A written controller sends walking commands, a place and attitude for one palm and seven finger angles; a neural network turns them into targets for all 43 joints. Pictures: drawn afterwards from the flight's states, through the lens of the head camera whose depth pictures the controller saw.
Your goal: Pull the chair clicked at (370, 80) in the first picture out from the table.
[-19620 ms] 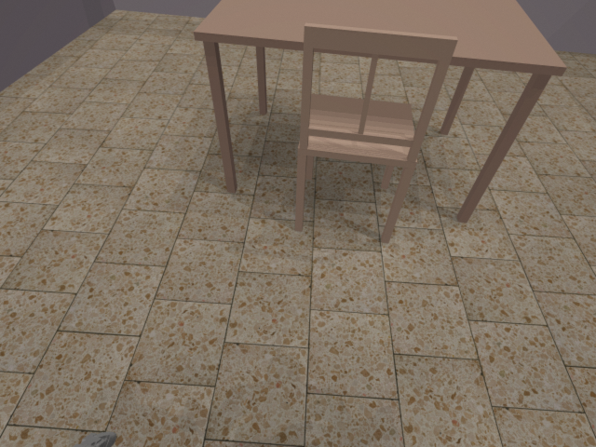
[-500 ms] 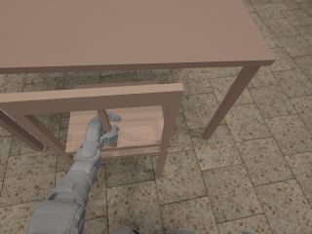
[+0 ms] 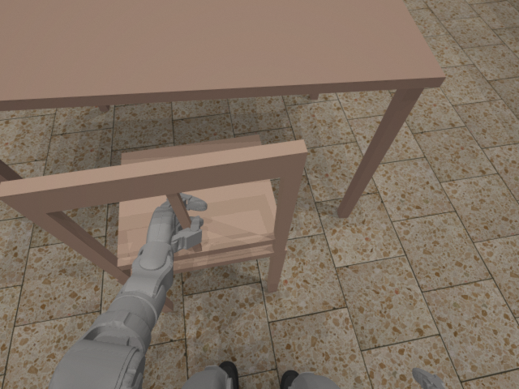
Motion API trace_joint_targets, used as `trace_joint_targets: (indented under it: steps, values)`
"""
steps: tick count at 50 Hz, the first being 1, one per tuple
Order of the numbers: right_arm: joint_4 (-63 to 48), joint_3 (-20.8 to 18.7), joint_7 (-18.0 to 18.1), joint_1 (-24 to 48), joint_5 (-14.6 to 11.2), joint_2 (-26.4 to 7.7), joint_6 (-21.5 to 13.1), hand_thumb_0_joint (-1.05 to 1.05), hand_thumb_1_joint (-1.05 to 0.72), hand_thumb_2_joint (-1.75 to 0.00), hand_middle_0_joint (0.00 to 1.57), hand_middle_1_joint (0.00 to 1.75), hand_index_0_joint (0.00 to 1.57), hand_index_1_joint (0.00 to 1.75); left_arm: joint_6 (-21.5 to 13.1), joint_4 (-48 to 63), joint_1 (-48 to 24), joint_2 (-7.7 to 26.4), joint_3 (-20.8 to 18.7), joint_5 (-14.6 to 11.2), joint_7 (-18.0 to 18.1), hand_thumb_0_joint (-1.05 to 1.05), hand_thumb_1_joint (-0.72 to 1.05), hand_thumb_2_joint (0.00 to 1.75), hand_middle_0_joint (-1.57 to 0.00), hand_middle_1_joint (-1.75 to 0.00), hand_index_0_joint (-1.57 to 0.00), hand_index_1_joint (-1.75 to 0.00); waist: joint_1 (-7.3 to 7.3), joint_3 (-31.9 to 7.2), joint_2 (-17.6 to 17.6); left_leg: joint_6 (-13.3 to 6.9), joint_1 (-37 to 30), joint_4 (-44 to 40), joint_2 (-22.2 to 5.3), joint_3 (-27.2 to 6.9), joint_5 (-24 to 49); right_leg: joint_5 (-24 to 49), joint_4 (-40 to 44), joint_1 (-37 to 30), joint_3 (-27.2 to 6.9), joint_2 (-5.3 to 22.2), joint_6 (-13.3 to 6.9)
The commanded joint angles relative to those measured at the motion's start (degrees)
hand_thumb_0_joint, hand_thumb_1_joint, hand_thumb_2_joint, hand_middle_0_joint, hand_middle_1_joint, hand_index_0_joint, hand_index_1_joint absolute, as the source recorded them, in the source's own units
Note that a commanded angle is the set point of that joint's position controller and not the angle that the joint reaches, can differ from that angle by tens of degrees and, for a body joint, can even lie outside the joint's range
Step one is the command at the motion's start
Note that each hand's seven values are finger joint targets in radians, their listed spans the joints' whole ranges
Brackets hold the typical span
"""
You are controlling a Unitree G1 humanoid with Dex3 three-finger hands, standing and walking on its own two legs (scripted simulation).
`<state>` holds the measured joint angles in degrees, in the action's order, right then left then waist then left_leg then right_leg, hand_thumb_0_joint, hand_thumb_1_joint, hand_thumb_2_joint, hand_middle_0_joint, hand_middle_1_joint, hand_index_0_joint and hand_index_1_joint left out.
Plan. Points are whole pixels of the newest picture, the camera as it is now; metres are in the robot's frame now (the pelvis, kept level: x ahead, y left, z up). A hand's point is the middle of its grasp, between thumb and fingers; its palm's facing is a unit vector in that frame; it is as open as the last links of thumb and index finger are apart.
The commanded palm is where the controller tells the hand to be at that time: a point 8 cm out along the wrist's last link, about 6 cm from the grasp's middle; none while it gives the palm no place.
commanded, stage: step backward, pulling the chair out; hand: left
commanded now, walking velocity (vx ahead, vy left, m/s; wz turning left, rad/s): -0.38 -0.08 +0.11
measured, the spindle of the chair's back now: (186, 224) +0.40 +0.14 -0.09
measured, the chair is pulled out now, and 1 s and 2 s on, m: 0.11 0.21 0.30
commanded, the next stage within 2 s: none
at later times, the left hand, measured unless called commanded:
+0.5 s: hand (187, 273) +0.30 +0.12 -0.07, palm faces -0.03 -0.98 -0.17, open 5.0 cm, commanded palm +0.31 +0.17 -0.06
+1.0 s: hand (189, 284) +0.28 +0.12 -0.06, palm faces +0.06 -0.98 -0.17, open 5.0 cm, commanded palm +0.28 +0.17 -0.07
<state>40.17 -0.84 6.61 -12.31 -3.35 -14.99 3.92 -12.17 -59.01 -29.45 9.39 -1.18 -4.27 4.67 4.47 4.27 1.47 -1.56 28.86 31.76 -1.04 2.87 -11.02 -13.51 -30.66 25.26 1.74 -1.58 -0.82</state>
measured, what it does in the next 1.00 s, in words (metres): lifts its left foot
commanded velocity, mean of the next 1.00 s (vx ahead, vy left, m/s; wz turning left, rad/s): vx -0.38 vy -0.01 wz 0.08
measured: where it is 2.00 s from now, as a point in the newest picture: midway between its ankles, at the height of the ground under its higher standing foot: outside the picture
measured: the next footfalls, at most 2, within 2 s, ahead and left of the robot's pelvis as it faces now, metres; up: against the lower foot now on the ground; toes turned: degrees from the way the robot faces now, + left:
left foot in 1.12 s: -0.17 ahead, +0.15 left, +0.00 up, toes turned +6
right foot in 1.86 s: -0.05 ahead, -0.11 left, +0.00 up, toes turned +2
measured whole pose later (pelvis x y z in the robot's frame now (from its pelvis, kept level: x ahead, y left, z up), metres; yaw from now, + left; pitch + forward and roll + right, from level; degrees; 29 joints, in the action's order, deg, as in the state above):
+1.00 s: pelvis -0.08 -0.02 +0.00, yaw +5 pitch +3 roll +3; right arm 45.9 -0.3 6.4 -10.5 -1.9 -15.9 -3.5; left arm -10.6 -59.9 -31.6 7.6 -1.1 -3.1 6.3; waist 4.1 9.9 -0.8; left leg 3.2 23.8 51.6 0.9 -3.0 -29.6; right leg -7.6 -30.3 26.0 4.6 3.8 -2.1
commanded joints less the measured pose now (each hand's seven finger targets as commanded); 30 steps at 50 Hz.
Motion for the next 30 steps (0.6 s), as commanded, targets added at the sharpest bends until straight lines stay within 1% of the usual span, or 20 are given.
trace_joint_targets:
  steps: [1,3,4,7,9,11,13,14,15,16,18,19,20,23,24,25,26,28,29,30]
  values:
    - [-3.9,-2.4,0.8,-3.1,0.2,-7.1,-2.9,0.0,-0.9,-0.9,0.2,0.3,0.2,0.3,-3.5,11.1,-17.5,9.6,0.7,2.1,0.8,0.0,0.9,0.9,-0.5,-1.45,-0.5,-1.45,-1.07,-27.2,4.2,-1.2,-16.9,-2.7,-7.7,-9.5,17.7,12.1,0.8,-8.1,-4.5,5.0,1.6]
    - [-3.9,-2.3,0.9,-2.4,0.2,-6.9,-3.7,0.0,-0.9,-0.9,0.2,0.3,0.2,0.3,-3.7,10.6,-17.9,9.1,1.0,1.9,0.9,0.0,0.9,0.9,-0.5,-1.45,-0.5,-1.45,-1.24,-25.5,4.4,-1.7,-15.5,-3.9,-8.3,-10.1,13.3,6.5,0.4,-7.4,-4.6,4.6,1.3]
    - [-3.7,-2.5,1.1,-2.5,0.3,-7.4,-4.1,0.0,-0.9,-0.9,0.2,0.3,0.2,0.3,-3.7,10.5,-18.0,10.5,-0.1,2.0,1.1,0.0,0.9,0.9,-0.5,-1.45,-0.5,-1.45,-1.44,-25.2,4.6,-2.0,-15.0,-4.5,-8.7,-10.7,12.0,4.7,0.0,-7.6,-4.7,4.5,1.3]
    - [-3.5,-2.2,0.9,-1.6,0.4,-6.9,-5.4,0.0,-0.9,-0.9,0.2,0.3,0.2,0.3,-4.0,10.3,-19.5,9.3,1.0,1.8,1.1,0.0,0.9,0.9,-0.5,-1.45,-0.5,-1.45,-1.61,-23.0,5.3,-2.2,-12.7,-5.3,-8.9,-11.0,4.8,-0.8,-0.1,-6.9,-5.3,4.6,0.8]
    - [-3.3,-2.4,1.2,-1.7,0.3,-7.3,-6.2,0.0,-0.9,-0.9,0.2,0.3,0.2,0.3,-4.0,9.9,-19.2,11.1,-0.3,1.6,1.5,0.0,0.9,0.9,-0.5,-1.45,-0.5,-1.45,-1.79,-21.9,2.9,-2.1,-10.8,-5.2,-8.5,-11.0,-0.3,-3.9,1.6,-7.4,-6.4,5.2,0.6]
    - [-3.0,-2.2,1.1,-1.5,0.5,-6.7,-7.2,0.0,-0.9,-0.9,0.2,0.3,0.2,0.3,-4.5,9.4,-19.7,10.1,0.6,1.8,1.6,0.0,0.9,0.9,-0.5,-1.45,-0.5,-1.45,-1.71,-20.7,0.9,-1.4,-10.6,-3.8,-7.1,-9.8,-3.3,-6.1,4.6,-6.6,-7.8,6.6,0.4]
    - [-2.3,-2.2,1.1,-2.0,0.3,-6.8,-8.2,0.0,-0.9,-0.9,0.2,0.3,0.2,0.3,-5.0,8.6,-19.7,10.9,0.4,2.0,1.9,0.0,0.9,0.9,-0.5,-1.45,-0.5,-1.45,-1.46,-19.7,-2.5,0.0,-11.6,-0.6,-4.4,-7.3,-6.9,-8.5,9.8,-4.8,-10.7,9.5,-0.2]
    - [-1.9,-2.5,1.2,-2.5,0.3,-7.3,-8.6,0.0,-0.9,-0.9,0.2,0.3,0.2,0.3,-5.0,8.0,-19.4,12.7,-0.8,2.0,2.2,0.0,0.9,0.9,-0.5,-1.45,-0.5,-1.45,-1.39,-19.6,-4.6,0.8,-12.4,0.9,-3.2,-6.3,-8.1,-9.6,11.8,-4.0,-11.6,10.9,-0.8]
    - [-1.4,-2.3,1.1,-2.5,0.2,-7.2,-9.0,0.0,-0.9,-0.9,0.2,0.3,0.2,0.3,-5.2,7.4,-19.4,12.3,-0.3,2.2,2.4,0.0,0.9,0.9,-0.5,-1.45,-0.5,-1.45,-1.27,-18.8,-4.9,1.4,-13.4,2.8,-2.1,-4.9,-8.6,-10.6,13.4,-2.6,-12.7,12.6,-1.3]
    - [-0.9,-2.1,1.1,-2.5,0.3,-7.0,-9.3,0.0,-0.9,-0.9,0.2,0.3,0.2,0.3,-5.4,7.1,-19.2,11.6,0.3,2.4,2.5,0.0,0.9,0.9,-0.5,-1.45,-0.5,-1.45,-1.37,-19.2,-4.6,1.8,-14.1,3.6,-1.6,-4.5,-7.9,-10.1,13.7,-2.5,-12.3,13.5,-1.6]
    - [-0.2,-1.8,1.2,-2.5,0.4,-7.0,-9.6,0.0,-0.9,-0.9,0.2,0.3,0.2,0.3,-5.9,7.1,-18.8,11.6,0.3,2.6,2.8,0.0,0.9,0.9,-0.5,-1.45,-0.5,-1.45,-1.38,-19.6,-4.6,1.7,-14.7,2.9,-1.5,-4.5,-5.0,-5.5,12.7,-3.4,-10.6,13.1,-0.9]
    - [0.1,-2.1,1.5,-2.4,0.4,-7.8,-9.8,0.0,-0.9,-0.9,0.2,0.3,0.2,0.3,-5.9,7.0,-18.7,12.8,-0.7,2.6,2.9,0.0,0.9,0.9,-0.5,-1.45,-0.5,-1.45,-1.49,-19.7,-4.4,1.6,-15.1,1.6,-2.1,-5.2,-2.7,-3.5,11.5,-3.7,-9.6,12.1,-0.6]
    - [0.3,-1.9,1.6,-2.4,0.4,-7.6,-9.8,0.0,-0.9,-0.9,0.2,0.3,0.2,0.3,-6.2,7.3,-18.6,11.7,0.1,2.6,2.9,0.0,0.9,0.9,-0.5,-1.45,-0.5,-1.45,-1.45,-20.4,-3.3,1.2,-15.6,-0.1,-3.0,-6.1,-1.0,-2.5,9.8,-4.0,-8.2,10.8,0.0]
    - [-0.3,-1.6,1.5,-1.6,0.4,-7.9,-9.9,0.0,-0.9,-0.9,0.2,0.3,0.2,0.3,-6.5,7.5,-19.3,9.5,1.8,2.1,2.4,0.0,0.9,0.9,-0.5,-1.45,-0.5,-1.45,-1.99,-19.5,-1.2,-1.2,-14.0,-6.3,-7.7,-11.9,-3.9,-9.7,4.4,-3.5,-6.0,6.2,0.9]
    - [-0.4,-1.7,1.6,-1.3,0.5,-8.5,-9.8,0.0,-0.9,-0.9,0.2,0.3,0.2,0.3,-6.1,7.7,-19.3,10.4,1.1,2.0,2.5,0.0,0.9,0.9,-0.5,-1.45,-0.5,-1.45,-2.2,-18.7,2.4,-2.5,-13.1,-9.4,-10.0,-15.3,-6.0,-11.7,0.7,-3.2,-5.2,4.7,0.7]
    - [-0.4,-1.4,1.6,-1.1,0.9,-8.1,-9.6,0.0,-0.9,-0.9,0.2,0.3,0.2,0.3,-5.8,8.1,-19.7,9.4,1.3,2.0,2.4,0.0,0.9,0.9,-0.5,-1.45,-0.5,-1.45,-2.34,-18.8,5.4,-3.5,-12.6,-11.9,-12.5,-19.3,-7.2,-11.1,-4.4,-2.9,-4.3,3.3,0.4]
    - [-0.3,-1.4,1.6,-0.8,1.3,-7.8,-9.6,0.0,-0.9,-0.9,0.2,0.3,0.2,0.3,-5.6,8.5,-20.5,9.0,1.2,2.0,2.3,0.0,0.9,0.9,-0.5,-1.45,-0.5,-1.45,-2.6,-19.5,6.5,-4.4,-13.9,-11.8,-14.2,-22.0,-4.8,-9.9,-7.1,-2.2,-4.4,2.9,0.1]
    - [0.4,-1.5,1.5,-1.7,1.8,-7.3,-9.7,0.0,-0.9,-0.9,0.2,0.3,0.2,0.3,-5.6,8.7,-21.6,8.9,1.1,2.2,2.0,0.0,0.9,0.9,-0.5,-1.45,-0.5,-1.45,-2.14,-21.1,6.6,-5.0,-18.8,-8.8,-15.0,-21.7,5.8,-7.9,-6.8,-1.8,-4.6,3.0,0.0]
    - [0.7,-1.7,1.6,-2.3,2.0,-7.5,-9.8,0.0,-0.9,-0.9,0.2,0.3,0.2,0.3,-5.4,8.9,-21.5,10.1,0.2,2.2,2.1,0.0,0.9,0.9,-0.5,-1.45,-0.5,-1.45,-1.98,-22.4,6.2,-5.1,-20.7,-7.7,-15.0,-21.3,10.2,-6.9,-6.2,-2.2,-4.6,2.7,0.1]
    - [0.7,-1.7,1.3,-2.3,2.1,-7.1,-9.9,0.0,-0.9,-0.9,0.2,0.3,0.2,0.3,-5.1,8.4,-21.6,9.1,0.8,2.4,1.8,0.0,0.9,0.9,-0.5,-1.45,-0.5,-1.45,-1.66,-21.8,7.9,-5.1,-20.0,-7.5,-15.3,-20.6,10.7,-7.6,-6.3,-3.1,-4.6,2.8,0.2]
